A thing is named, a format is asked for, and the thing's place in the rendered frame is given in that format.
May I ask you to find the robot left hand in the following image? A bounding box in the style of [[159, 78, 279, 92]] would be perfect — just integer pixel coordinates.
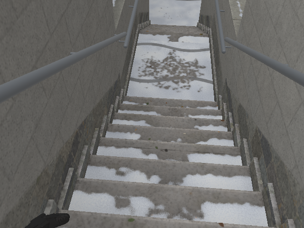
[[25, 213, 70, 228]]

